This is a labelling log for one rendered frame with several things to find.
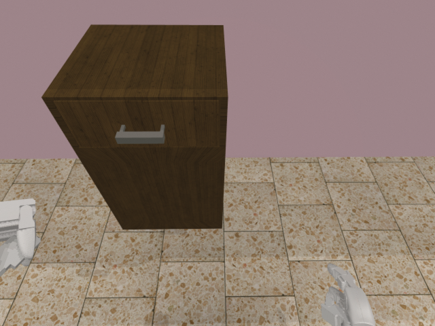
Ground handle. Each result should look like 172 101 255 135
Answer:
115 125 165 144

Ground robot right hand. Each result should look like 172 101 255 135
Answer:
321 264 376 326

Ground drawer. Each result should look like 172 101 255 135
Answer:
54 100 219 147

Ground cabinet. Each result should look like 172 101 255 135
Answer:
42 24 228 230

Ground robot left hand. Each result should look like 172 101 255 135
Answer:
0 198 41 277

